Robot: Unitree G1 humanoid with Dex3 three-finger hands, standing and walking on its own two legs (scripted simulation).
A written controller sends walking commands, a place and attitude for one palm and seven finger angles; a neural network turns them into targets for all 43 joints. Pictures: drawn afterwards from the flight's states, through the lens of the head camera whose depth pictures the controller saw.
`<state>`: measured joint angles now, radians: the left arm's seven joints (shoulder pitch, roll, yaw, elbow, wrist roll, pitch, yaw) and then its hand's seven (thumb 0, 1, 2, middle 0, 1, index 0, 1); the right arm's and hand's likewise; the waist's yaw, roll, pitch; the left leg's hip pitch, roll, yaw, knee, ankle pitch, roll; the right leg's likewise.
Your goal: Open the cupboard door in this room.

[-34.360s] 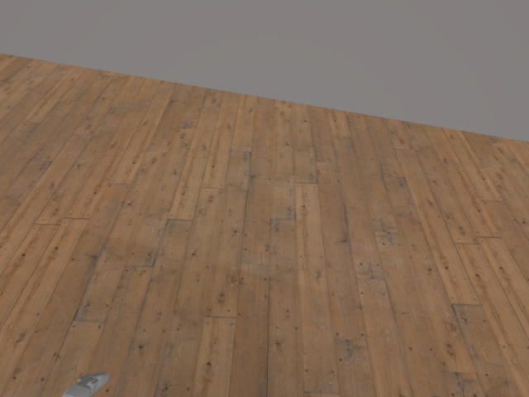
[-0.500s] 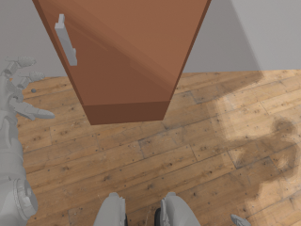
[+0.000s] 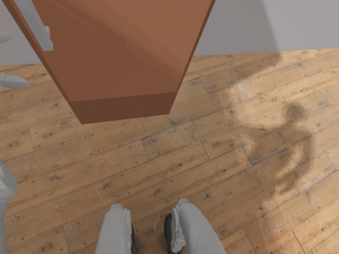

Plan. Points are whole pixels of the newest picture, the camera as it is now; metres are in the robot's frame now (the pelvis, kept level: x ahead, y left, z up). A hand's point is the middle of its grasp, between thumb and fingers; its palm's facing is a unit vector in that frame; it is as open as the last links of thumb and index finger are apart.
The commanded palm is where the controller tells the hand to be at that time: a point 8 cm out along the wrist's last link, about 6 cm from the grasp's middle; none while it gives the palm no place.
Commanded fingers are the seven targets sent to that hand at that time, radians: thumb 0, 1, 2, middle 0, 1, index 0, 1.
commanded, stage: move the hooked fingers beside the handle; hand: left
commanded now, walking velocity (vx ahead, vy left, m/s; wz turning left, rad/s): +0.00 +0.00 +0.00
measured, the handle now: (35, 15) +0.61 +0.25 +0.06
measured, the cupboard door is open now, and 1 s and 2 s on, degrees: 0 0 0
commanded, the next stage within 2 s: slide the fingers in behind the handle in 1.04 s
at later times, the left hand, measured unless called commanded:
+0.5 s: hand out of the picture +0.54 +0.31 +0.05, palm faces +0.14 -0.99 +0.00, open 14.0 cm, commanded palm +0.53 +0.33 +0.06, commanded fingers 0.00 -0.50 0.30 -0.30 -1.20 -0.30 -1.20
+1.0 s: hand out of the picture +0.55 +0.31 +0.06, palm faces +0.15 -0.99 -0.03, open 14.0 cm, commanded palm +0.54 +0.32 +0.05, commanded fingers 0.00 -0.50 0.30 -0.30 -1.20 -0.30 -1.20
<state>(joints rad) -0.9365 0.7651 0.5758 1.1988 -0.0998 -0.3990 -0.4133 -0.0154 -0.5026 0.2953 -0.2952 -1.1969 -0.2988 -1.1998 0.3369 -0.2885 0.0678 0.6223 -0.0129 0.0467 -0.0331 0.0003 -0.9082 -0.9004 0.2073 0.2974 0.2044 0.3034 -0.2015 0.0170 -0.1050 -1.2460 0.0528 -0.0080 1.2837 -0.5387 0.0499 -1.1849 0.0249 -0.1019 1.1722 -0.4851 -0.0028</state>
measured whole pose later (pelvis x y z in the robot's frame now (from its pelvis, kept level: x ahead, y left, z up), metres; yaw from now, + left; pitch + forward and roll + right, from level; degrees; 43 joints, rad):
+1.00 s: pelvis +0.00 +0.00 -0.01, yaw -1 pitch +31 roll -8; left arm -1.05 0.88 0.60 1.23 -0.03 -0.37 -0.38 -0.02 -0.50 0.30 -0.30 -1.20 -0.30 -1.20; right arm 0.34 -0.28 0.10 0.58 -0.02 0.09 -0.01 0.00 -0.91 -0.90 0.21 0.30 0.20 0.30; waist -0.25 0.02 -0.09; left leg -1.32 0.06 -0.02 1.32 -0.56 0.05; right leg -1.24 0.04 -0.11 1.19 -0.49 0.00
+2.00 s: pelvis +0.01 -0.01 +0.00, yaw +0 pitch +30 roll -6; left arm -1.00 0.69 0.53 1.21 -0.06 -0.41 -0.27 -0.02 -0.50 0.30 -0.30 -1.20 -0.30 -1.20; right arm 0.36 -0.26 0.07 0.61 -0.03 0.10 0.01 0.00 -0.91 -0.90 0.21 0.30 0.20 0.30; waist -0.23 0.03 -0.11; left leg -1.26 0.06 -0.01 1.28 -0.55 0.04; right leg -1.21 0.04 -0.10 1.18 -0.49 -0.01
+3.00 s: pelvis +0.01 +0.00 +0.00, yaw -1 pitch +30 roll -6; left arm -1.00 0.62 0.49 1.19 -0.05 -0.41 -0.20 -0.01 -0.40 0.34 -0.30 -1.21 -0.31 -1.21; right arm 0.37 -0.26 0.06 0.62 -0.04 0.10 0.02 0.00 -0.91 -0.90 0.21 0.30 0.20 0.30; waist -0.23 0.03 -0.12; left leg -1.25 0.05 -0.01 1.27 -0.55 0.05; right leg -1.19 0.03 -0.09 1.16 -0.49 0.00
